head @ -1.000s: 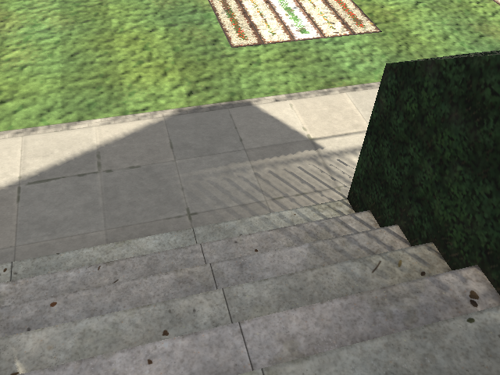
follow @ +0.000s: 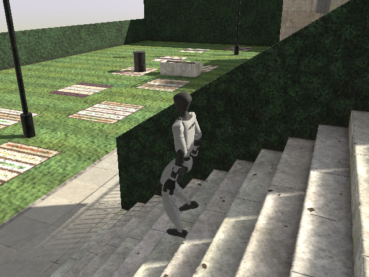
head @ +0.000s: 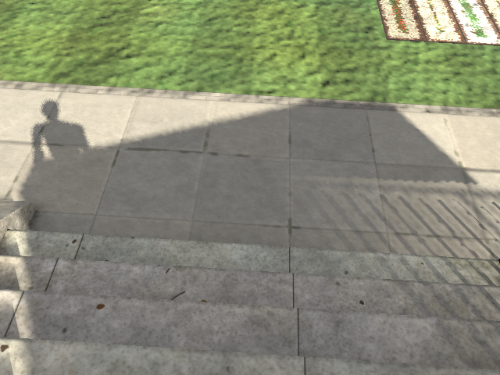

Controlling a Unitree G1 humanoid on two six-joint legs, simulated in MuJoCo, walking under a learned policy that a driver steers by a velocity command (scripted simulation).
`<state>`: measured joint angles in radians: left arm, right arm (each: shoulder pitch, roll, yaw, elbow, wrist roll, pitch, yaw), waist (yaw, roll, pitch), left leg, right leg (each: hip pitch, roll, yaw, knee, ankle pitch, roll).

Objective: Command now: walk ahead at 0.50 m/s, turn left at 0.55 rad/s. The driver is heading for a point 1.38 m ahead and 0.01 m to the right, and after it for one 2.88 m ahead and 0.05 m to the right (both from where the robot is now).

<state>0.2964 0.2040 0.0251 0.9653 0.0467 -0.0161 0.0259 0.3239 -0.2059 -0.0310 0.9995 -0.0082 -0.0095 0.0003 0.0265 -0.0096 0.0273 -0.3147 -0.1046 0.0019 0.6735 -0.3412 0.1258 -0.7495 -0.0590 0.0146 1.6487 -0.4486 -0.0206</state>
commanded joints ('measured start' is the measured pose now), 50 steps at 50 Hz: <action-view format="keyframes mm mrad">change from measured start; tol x32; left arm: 1 -17 41 17 -67 33 22 -11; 13 -245 55 19 -201 -14 -17 -39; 21 413 181 52 -4 -44 -23 -60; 50 398 104 12 62 -70 -29 33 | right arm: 1 30 -146 -15 -51 -2 -38 -22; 20 348 -24 -13 -71 25 -19 -41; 42 -431 -19 8 -174 -2 -33 25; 50 283 -127 -27 27 10 -33 37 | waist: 1 30 53 52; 21 -7 -214 -246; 43 157 -81 173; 50 -79 145 -260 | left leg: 1 -254 233 -315 -271 458 181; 15 -45 75 -411 265 86 110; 17 -92 56 -343 571 299 103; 21 -792 -21 -107 1540 -524 30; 28 -485 70 -110 549 288 -87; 36 -405 101 -21 116 875 -64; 44 -180 126 22 -314 658 -71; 48 499 222 -52 -460 890 54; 49 917 451 -176 43 1402 114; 50 957 501 -237 14 1159 145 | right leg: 1 108 -1 -38 -462 356 59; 8 113 33 41 -817 933 38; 18 674 -64 103 -1552 747 -68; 20 1241 -261 204 -858 1379 -72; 23 892 -271 441 -1245 172 -241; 30 333 -146 283 -1174 744 -160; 36 394 -35 253 -1035 145 -149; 47 541 -8 177 -262 821 -157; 49 -109 182 17 414 -530 -76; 50 -277 112 71 288 -427 -103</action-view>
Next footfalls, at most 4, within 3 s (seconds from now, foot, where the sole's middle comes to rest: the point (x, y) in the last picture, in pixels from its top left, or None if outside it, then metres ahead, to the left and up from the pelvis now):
0.36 right None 0.32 -0.12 -0.94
0.96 left None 0.62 0.08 -1.13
1.46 right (258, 328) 0.90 -0.02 -1.31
1.98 left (222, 288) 1.17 0.15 -1.50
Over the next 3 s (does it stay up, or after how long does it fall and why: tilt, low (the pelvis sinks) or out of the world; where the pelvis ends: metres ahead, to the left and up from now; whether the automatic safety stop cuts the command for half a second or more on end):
stays up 1.35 0.03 -0.93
